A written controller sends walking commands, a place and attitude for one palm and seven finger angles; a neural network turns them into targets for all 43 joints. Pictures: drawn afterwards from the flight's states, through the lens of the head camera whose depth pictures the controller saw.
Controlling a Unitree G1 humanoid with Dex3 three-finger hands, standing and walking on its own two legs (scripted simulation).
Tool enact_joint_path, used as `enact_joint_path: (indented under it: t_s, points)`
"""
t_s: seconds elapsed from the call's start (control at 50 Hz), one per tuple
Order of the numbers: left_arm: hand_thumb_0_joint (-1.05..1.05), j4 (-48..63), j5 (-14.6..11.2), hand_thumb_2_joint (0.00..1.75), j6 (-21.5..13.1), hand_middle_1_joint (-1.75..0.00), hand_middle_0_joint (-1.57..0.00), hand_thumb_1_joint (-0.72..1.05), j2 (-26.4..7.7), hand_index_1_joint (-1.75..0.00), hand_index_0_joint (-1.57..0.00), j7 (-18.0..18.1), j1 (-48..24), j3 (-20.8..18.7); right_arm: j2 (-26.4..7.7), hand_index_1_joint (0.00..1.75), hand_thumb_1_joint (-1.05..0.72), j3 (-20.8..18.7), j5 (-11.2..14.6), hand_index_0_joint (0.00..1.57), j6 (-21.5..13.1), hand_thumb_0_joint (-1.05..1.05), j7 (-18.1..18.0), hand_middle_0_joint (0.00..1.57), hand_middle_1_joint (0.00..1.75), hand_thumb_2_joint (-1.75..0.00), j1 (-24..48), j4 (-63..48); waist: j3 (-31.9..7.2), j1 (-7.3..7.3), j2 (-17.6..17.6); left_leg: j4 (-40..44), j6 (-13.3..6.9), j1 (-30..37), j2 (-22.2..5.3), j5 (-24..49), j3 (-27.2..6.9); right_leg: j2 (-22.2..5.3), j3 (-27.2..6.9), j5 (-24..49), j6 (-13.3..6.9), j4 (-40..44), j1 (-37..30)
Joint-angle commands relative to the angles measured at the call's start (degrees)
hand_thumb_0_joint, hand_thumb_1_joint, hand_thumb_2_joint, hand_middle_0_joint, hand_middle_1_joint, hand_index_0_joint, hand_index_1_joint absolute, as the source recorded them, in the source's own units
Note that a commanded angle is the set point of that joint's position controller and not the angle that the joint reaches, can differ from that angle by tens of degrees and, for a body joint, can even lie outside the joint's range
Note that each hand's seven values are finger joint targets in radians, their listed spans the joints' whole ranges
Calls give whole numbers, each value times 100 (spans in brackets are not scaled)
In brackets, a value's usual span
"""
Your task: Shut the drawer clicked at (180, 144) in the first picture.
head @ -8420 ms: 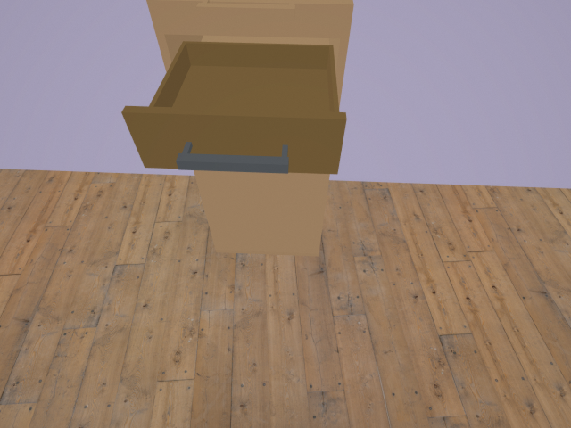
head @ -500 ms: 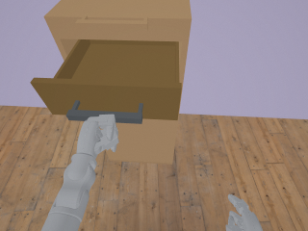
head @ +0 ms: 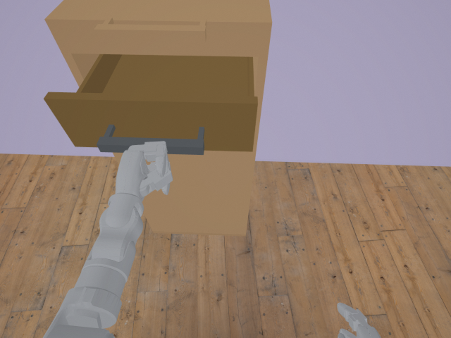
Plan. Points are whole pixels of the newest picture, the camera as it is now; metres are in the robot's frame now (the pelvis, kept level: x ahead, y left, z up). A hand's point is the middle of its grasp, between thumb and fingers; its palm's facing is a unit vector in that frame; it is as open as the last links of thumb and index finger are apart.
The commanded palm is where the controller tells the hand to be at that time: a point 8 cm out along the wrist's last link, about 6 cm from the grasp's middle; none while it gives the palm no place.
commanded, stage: push the drawer shut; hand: left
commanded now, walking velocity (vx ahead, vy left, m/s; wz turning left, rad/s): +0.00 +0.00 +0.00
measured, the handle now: (153, 138) +0.46 +0.15 +0.09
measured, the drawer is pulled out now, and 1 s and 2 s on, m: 0.15 0.03 0.00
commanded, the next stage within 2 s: pull the fist back off the drawer in 1.50 s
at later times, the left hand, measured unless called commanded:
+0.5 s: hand (171, 149) +0.44 +0.11 +0.08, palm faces -0.04 -1.00 -0.04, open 2.9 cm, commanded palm +0.43 +0.16 +0.09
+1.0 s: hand (177, 125) +0.50 +0.11 +0.09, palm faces -0.04 -1.00 -0.03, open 3.0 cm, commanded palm +0.50 +0.16 +0.09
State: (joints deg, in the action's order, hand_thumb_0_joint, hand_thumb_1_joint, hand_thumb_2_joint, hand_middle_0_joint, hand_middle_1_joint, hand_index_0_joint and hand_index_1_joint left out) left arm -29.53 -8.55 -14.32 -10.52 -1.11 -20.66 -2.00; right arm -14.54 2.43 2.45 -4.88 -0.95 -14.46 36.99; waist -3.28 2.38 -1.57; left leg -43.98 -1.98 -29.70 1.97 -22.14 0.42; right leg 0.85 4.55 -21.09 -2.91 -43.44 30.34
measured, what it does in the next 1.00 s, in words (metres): stands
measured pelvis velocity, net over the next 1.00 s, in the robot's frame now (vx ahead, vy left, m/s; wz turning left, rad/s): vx -0.01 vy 0.01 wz -0.03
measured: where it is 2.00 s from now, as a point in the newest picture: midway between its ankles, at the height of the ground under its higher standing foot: outside the picture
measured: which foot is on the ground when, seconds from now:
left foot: down 0.00-1.00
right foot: down 0.00-1.00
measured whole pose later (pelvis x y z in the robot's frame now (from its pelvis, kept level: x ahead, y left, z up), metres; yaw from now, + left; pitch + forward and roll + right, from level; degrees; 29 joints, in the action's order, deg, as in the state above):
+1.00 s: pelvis -0.01 +0.01 -0.01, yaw -2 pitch +15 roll -1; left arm -69.6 -4.1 -23.8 -19.6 -3.4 -53.6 -15.2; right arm -15.7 2.1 -0.3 -3.4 0.6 -24.3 39.3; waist -4.5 9.5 -1.7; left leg -48.6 -2.6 -41.4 0.7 -22.7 1.5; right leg 2.0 3.6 -20.0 -2.5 -46.1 41.7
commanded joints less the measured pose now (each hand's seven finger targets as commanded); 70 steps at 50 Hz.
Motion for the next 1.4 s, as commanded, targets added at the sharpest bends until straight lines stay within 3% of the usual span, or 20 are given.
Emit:
enact_joint_path:
  t_s: [0.0,0.02,0.04,0.1,0.16,0.22,0.26,0.4,0.54,0.6,0.64,0.72,0.82,0.86,0.98,1.14,1.2,1.28,1.34,1.38]
  points:
    - [0,781,-115,90,-402,-160,-140,90,-888,-160,-140,70,-3030,-587,-763,30,-90,-311,32,20,-159,0,-28,20,30,-90,-94,-635,-1546,343,435,582,-4,388,-101,817,-231,-65,-521,1118,190,707,-781]
    - [0,765,-123,90,-436,-160,-140,90,-675,-160,-140,28,-3219,-403,-733,30,-90,-307,33,20,-165,0,-15,20,30,-90,-92,-636,-1521,385,254,596,-1,430,-84,800,-204,-67,-522,1132,187,717,-726]
    - [0,671,-127,90,-474,-160,-140,90,-899,-160,-140,30,-3256,-620,-760,30,-90,-327,26,20,-157,0,-20,20,30,-90,-138,-615,-1627,336,293,575,5,396,-83,802,-217,-72,-539,1127,180,705,-797]
    - [0,468,-105,90,-561,-160,-140,90,-911,-160,-140,-7,-3545,-623,-745,30,-90,-324,20,20,-119,0,-8,20,30,-90,-247,-582,-1738,373,48,561,-5,450,-74,914,-193,-59,-556,1285,172,674,-797]
    - [0,165,-96,90,-636,-160,-140,90,-1069,-160,-140,-37,-3663,-783,-785,30,-90,-347,-2,20,-99,0,4,20,30,-90,-395,-531,-1858,382,265,537,-18,398,-91,1021,-227,-29,-540,1402,175,628,-854]
    - [0,-76,-107,90,-711,-160,-140,90,-877,-160,-140,-74,-4037,-650,-775,30,-90,-370,3,20,-83,0,19,20,30,-90,-463,-488,-1819,481,163,527,-18,404,-84,905,-188,-14,-540,1310,188,663,-679]
    - [0,-302,-88,90,-786,-160,-140,90,-1172,-160,-140,-81,-4256,-856,-809,30,-90,-367,-10,20,-76,0,14,20,30,-90,-576,-440,-1737,501,375,536,-38,257,-92,797,-229,10,-548,1195,194,657,-683]
    - [0,-918,-25,90,-986,-160,-140,90,-975,-160,-140,-117,-4992,-697,-803,30,-90,-380,-29,20,-80,0,45,20,30,-90,-775,-350,-1807,626,78,511,-27,402,-93,641,-278,69,-497,951,167,609,-268]
    - [0,-1661,63,90,-1164,-160,-140,90,-1356,-160,-140,-41,-5671,-990,-885,30,-90,-381,-95,20,-98,0,59,20,30,-90,-1079,-216,-1934,748,263,440,-56,160,-95,443,-307,104,-518,738,180,557,-120]
    - [0,-1715,114,90,-1263,-160,-140,90,-1213,-160,-140,-60,-6088,-832,-871,30,-90,-370,-124,20,-113,0,87,20,30,-90,-1162,-200,-2063,828,-93,410,-34,336,-97,505,-338,122,-486,747,168,482,103]
    - [0,-1861,158,90,-1292,-160,-140,90,-1384,-160,-140,-39,-6229,-933,-904,30,-90,-371,-147,20,-104,0,92,20,30,-90,-1245,-165,-2088,876,-108,366,-32,281,-109,480,-354,130,-481,692,166,451,191]
    - [0,-2109,187,90,-1329,-160,-140,90,-1728,-160,-140,-26,-6299,-1250,-948,30,-90,-384,-186,20,-82,0,101,20,30,-90,-1403,-162,-2249,875,86,309,-58,110,-99,571,-315,148,-518,854,181,433,22]
    - [0,-2318,246,90,-1344,-160,-140,90,-2031,-160,-140,-56,-6543,-1477,-986,30,-90,-391,-230,20,-35,0,119,20,30,-90,-1585,-148,-2345,899,6,229,-67,7,-104,689,-301,171,-543,983,183,384,25]
    - [0,-2438,274,90,-1328,-160,-140,90,-1905,-160,-140,-87,-6662,-1354,-981,30,-90,-376,-235,20,-7,0,129,20,30,-90,-1633,-147,-2246,958,-138,207,-61,59,-108,764,-324,182,-501,1009,163,358,206]
    - [0,-2686,347,90,-1282,-160,-140,90,-2351,-160,-140,-90,-6907,-1644,-1047,30,-90,-365,-271,20,55,0,126,20,30,-90,-1828,-149,-2321,1044,-119,121,-90,-224,-109,690,-294,195,-549,972,189,350,182]
    - [0,-2930,452,90,-1234,-160,-140,90,-2474,-160,-140,-82,-7295,-1698,-1109,30,-90,-392,-344,20,165,0,159,20,30,-90,-2078,-80,-2544,1201,-264,-51,-74,-38,-165,1008,-372,222,-479,1078,192,275,535]
    - [0,-2987,504,90,-1222,-160,-140,90,-2293,-160,-140,-57,-7553,-1526,-1121,30,-90,-387,-373,20,202,0,182,20,30,-90,-2145,-46,-2535,1312,-420,-88,-58,134,-190,1136,-449,230,-425,1061,189,244,814]
    - [0,-3040,603,90,-1230,-160,-140,90,-2540,-160,-140,14,-7693,-1670,-1151,30,-90,-385,-407,20,269,0,195,20,30,-90,-2257,-38,-2784,1319,-549,-163,-38,226,-200,1394,-498,232,-397,1210,175,150,849]
    - [0,-3151,611,90,-1219,-160,-140,90,-2143,-160,-140,72,-7949,-1368,-1150,30,-90,-403,-415,20,283,0,204,20,30,-90,-2267,28,-2396,1513,-399,-134,-43,190,-240,1034,-573,250,-350,820,203,242,1244]
    - [0,-3089,641,90,-1250,-160,-140,90,-2325,-160,-140,157,-8120,-1478,-1195,30,-90,-397,-431,20,282,0,194,20,30,-90,-2308,61,-2451,1519,-506,-122,-48,252,-233,979,-610,253,-355,745,188,245,1306]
